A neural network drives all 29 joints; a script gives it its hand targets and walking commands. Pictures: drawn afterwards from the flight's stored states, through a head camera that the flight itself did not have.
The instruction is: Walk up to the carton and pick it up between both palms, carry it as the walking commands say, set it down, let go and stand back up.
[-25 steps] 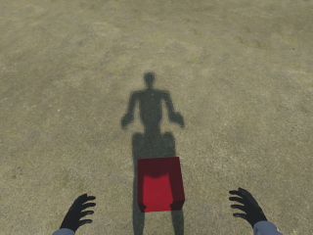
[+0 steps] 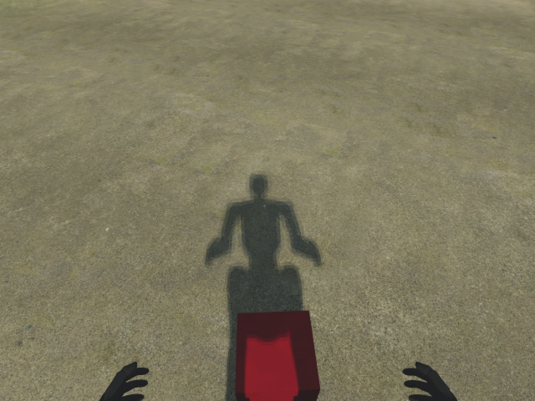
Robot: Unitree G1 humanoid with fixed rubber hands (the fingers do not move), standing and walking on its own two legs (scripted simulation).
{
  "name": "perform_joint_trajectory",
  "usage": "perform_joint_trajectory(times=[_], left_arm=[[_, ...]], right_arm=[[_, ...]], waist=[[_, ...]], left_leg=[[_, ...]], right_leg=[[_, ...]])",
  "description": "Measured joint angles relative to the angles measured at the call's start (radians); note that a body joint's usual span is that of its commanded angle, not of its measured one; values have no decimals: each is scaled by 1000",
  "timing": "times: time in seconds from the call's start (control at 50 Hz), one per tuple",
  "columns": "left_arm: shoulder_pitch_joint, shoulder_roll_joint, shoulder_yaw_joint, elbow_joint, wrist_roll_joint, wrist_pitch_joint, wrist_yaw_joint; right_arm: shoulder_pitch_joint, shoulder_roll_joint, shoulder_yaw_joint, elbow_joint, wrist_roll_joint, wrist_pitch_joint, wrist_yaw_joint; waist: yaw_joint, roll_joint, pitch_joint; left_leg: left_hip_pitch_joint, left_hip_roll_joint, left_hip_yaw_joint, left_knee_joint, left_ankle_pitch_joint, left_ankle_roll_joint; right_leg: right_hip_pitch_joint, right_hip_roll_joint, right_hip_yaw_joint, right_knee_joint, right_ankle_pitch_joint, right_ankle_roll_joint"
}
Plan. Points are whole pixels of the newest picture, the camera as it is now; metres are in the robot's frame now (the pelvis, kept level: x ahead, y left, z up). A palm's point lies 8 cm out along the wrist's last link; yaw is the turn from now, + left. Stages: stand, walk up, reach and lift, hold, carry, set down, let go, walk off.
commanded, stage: stand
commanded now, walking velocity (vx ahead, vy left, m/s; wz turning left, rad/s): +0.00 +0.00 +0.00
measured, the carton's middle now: (275, 362) +0.41 -0.01 -0.65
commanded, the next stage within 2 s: none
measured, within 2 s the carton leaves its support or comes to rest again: neither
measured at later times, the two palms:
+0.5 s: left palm out of the picture +0.04 +0.26 -0.12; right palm out of the picture +0.07 -0.25 -0.13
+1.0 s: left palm out of the picture -0.03 +0.23 -0.14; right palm out of the picture +0.00 -0.23 -0.15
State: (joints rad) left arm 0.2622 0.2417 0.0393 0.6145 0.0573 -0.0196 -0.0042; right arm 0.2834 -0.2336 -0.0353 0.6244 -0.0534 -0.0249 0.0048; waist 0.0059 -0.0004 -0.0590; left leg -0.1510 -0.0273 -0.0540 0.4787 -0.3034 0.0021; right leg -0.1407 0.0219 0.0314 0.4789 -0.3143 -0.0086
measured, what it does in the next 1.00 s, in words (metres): stands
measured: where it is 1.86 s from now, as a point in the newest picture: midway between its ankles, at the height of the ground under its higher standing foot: outside the picture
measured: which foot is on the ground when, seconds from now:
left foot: down 0.00-1.00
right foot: down 0.00-1.00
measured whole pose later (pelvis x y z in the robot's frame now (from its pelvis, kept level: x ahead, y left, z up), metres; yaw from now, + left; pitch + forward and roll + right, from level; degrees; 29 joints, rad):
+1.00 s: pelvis +0.01 +0.00 +0.00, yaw +2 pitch +1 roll +0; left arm 0.48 0.19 0.00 0.97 0.03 -0.02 0.04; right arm 0.40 -0.18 0.02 1.04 -0.02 -0.01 -0.04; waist 0.01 0.00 -0.10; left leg -0.21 -0.03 -0.07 0.53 -0.33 0.00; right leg -0.18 0.01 0.00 0.51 -0.34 -0.01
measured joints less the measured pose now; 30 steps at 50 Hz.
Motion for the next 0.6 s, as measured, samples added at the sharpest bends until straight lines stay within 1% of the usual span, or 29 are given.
perform_joint_trajectory(times=[0.06, 0.16, 0.38, 0.6], left_arm=[[31, 9, 1, 57, -4, -35, 5], [87, 16, -8, 116, -17, -54, 9], [175, 14, -22, 195, -31, -43, 26], [208, -7, -31, 259, -31, -19, 41]], right_arm=[[26, -8, -4, 67, 8, -35, -2], [64, -11, 4, 137, 14, -51, -4], [109, -2, 23, 229, 25, -35, -17], [110, 2, 34, 294, 30, -7, -32]], waist=[[1, 0, -55], [1, 2, -114], [9, 1, -134], [8, 1, -107]], left_leg=[[-27, -2, -1, 8, -12, 2], [-49, -5, -4, 21, -32, 5], [-72, -10, -7, 46, -58, 6], [-71, -7, -12, 60, -59, 4]], right_leg=[[-26, -2, -2, 9, -13, 0], [-46, -6, -6, 21, -35, 1], [-69, -11, -12, 49, -65, 0], [-62, -10, -22, 55, -64, -2]])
